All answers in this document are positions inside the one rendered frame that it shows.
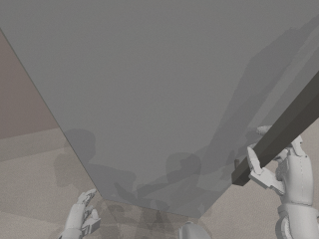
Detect handle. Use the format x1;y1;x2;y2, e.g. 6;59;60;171
231;71;319;186

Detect robot right hand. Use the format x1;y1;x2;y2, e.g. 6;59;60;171
246;125;315;206

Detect right robot forearm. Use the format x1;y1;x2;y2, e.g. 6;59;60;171
275;202;319;239

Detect robot left hand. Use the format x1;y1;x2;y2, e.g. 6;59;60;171
64;188;101;237

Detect right robot thigh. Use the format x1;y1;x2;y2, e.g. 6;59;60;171
177;224;211;239

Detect fridge door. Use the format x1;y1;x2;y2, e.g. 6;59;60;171
0;0;319;219

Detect left robot forearm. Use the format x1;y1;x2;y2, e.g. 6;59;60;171
58;228;83;239

